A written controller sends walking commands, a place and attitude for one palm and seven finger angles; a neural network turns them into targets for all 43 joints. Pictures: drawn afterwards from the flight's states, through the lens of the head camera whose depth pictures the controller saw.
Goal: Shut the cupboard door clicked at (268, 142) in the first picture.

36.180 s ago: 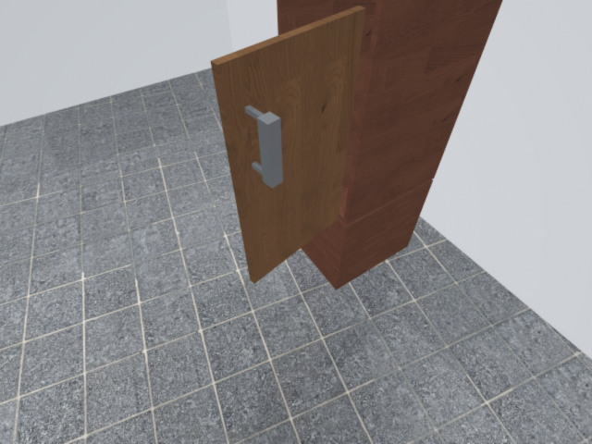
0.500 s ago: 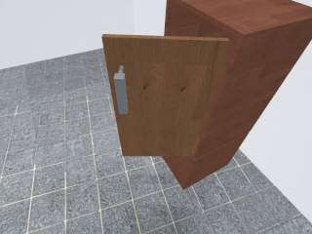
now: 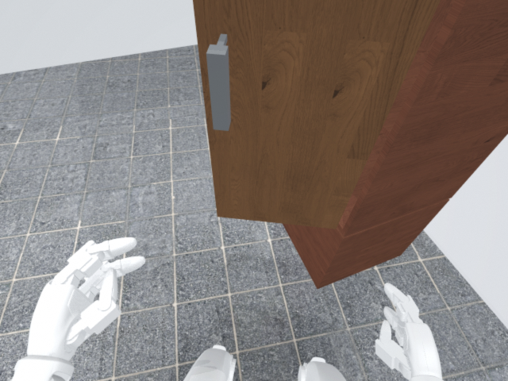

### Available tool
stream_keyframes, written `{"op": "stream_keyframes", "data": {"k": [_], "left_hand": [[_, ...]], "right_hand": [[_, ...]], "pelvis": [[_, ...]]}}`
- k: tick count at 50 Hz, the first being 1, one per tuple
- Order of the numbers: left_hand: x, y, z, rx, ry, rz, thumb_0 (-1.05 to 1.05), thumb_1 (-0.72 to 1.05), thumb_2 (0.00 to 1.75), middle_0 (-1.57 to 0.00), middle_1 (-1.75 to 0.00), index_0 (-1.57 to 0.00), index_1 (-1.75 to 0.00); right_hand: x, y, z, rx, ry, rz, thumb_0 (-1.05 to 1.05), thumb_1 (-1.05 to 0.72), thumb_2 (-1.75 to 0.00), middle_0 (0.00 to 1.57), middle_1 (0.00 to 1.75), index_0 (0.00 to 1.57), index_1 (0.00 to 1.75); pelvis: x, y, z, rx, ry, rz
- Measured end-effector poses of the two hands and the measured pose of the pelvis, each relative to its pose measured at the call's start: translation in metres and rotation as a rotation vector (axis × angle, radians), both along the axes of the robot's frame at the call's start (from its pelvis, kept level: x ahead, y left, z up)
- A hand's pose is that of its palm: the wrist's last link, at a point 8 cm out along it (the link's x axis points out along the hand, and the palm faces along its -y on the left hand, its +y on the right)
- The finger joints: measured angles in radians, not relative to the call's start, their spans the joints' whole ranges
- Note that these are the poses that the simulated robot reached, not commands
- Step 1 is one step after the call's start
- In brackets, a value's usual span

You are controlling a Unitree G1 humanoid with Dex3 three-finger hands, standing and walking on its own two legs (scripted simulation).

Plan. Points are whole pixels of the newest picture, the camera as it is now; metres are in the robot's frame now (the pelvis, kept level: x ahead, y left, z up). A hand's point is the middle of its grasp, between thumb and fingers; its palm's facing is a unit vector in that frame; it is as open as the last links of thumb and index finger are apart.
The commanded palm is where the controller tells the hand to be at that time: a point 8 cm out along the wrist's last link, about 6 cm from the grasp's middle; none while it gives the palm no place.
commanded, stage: raise the hand and make a fist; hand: left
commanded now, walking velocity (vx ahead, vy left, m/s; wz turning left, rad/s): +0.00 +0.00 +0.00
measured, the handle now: (222, 83) +0.52 +0.12 +0.19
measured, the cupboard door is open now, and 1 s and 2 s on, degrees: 62 62 62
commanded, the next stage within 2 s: bring the fist close to the handle in 1.38 s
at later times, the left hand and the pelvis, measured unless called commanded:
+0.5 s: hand (132, 249) +0.25 +0.19 +0.13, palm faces +0.02 -1.00 -0.06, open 3.4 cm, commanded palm +0.22 +0.24 +0.14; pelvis +0.04 +0.00 +0.04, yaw +0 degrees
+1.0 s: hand (128, 191) +0.29 +0.19 +0.19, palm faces +0.03 -1.00 -0.07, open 3.1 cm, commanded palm +0.26 +0.24 +0.19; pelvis +0.05 +0.00 +0.06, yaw +0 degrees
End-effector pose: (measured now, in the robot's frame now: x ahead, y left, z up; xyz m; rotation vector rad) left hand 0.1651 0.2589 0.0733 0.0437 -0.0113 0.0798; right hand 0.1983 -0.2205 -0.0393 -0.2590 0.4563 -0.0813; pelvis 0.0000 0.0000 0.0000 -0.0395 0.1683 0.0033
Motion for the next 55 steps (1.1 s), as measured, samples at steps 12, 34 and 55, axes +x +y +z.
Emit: {"op": "stream_keyframes", "data": {"k": [12,34,55], "left_hand": [[0.044,-0.01,0.03,-0.005,0.072,-0.062,0.02,0.9,0.9,-0.74,-0.89,-0.75,-0.89],[0.076,-0.015,0.081,0.02,-0.012,-0.053,0.02,0.9,0.9,-1.15,-1.33,-1.15,-1.33],[0.104,-0.014,0.121,0.015,-0.034,-0.054,0.02,0.9,0.9,-1.3,-1.5,-1.3,-1.5]], "right_hand": [[-0.004,-0.006,0.004,0.059,0.091,-0.079,0.02,-0.9,-0.89,0.2,0.3,0.2,0.3],[0.018,-0.008,0.032,0.066,0.062,-0.069,0.02,-0.91,-0.9,0.2,0.3,0.2,0.3],[0.018,-0.007,0.049,0.077,0.042,-0.062,0.02,-0.9,-0.9,0.2,0.3,0.2,0.3]], "pelvis": [[0.027,-0.004,0.023,0.005,0.0,-0.01],[0.05,-0.002,0.049,0.013,-0.058,-0.005],[0.055,0.0,0.069,0.023,-0.126,-0.01]]}}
